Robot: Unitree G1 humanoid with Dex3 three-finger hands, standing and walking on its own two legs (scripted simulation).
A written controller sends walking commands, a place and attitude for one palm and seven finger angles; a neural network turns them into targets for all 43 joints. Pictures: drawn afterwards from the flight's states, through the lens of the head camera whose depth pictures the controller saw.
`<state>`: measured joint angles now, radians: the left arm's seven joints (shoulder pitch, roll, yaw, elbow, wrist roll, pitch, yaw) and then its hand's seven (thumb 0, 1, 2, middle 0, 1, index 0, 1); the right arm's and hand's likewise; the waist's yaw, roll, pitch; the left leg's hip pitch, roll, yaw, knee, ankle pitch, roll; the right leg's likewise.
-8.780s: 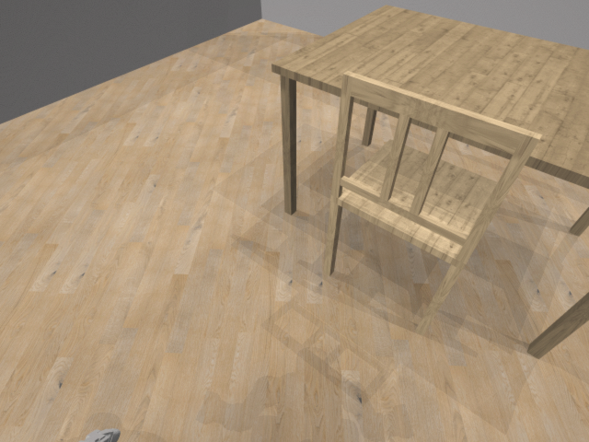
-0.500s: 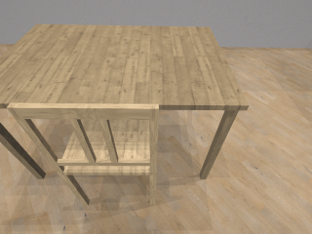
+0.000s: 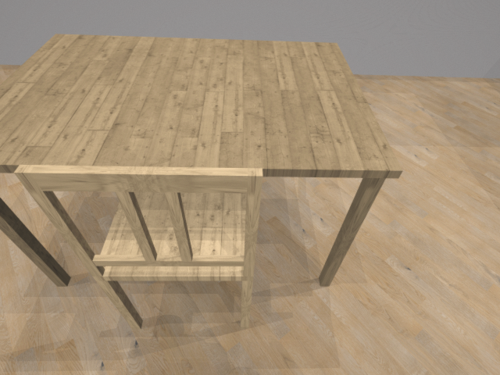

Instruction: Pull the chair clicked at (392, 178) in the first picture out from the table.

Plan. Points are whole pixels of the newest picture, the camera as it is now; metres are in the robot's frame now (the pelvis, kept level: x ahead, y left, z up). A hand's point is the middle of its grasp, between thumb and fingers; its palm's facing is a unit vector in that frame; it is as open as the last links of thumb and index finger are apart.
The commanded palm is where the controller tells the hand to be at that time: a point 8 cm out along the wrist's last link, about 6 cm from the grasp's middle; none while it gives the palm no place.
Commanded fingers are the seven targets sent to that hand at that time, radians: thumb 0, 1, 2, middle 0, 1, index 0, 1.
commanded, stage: look again from close up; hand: left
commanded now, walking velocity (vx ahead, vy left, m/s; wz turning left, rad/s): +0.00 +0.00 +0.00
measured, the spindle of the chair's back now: (139, 228) +0.43 +0.28 -0.11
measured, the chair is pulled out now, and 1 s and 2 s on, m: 0.00 0.00 0.00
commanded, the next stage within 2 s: none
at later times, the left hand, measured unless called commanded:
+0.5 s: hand out of the picture -0.01 +0.17 -0.18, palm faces +0.01 -0.99 -0.16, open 7.4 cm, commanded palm none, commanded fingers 0.00 0.90 0.90 -0.20 -0.30 -0.20 -0.30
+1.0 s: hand out of the picture -0.01 +0.16 -0.18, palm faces +0.00 -0.99 -0.15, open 7.4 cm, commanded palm none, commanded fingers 0.00 0.90 0.90 -0.20 -0.30 -0.20 -0.30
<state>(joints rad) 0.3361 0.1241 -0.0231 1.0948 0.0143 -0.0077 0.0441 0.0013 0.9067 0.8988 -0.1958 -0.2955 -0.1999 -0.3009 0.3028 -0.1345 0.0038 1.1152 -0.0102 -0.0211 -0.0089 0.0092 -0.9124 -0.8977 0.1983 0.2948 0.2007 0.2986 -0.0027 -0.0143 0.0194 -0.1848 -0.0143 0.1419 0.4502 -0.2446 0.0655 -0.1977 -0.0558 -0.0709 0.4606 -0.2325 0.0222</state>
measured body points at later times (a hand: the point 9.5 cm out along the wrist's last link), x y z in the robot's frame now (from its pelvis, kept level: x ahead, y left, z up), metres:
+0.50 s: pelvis +0.01 +0.01 +0.00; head +0.01 +0.02 +0.45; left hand -0.01 +0.22 -0.16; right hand -0.01 -0.20 -0.16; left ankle +0.01 +0.07 -0.74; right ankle +0.01 -0.13 -0.74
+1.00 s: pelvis +0.01 +0.01 +0.00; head +0.00 +0.02 +0.45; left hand -0.01 +0.21 -0.16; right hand -0.01 -0.19 -0.16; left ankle +0.01 +0.07 -0.74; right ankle +0.01 -0.13 -0.74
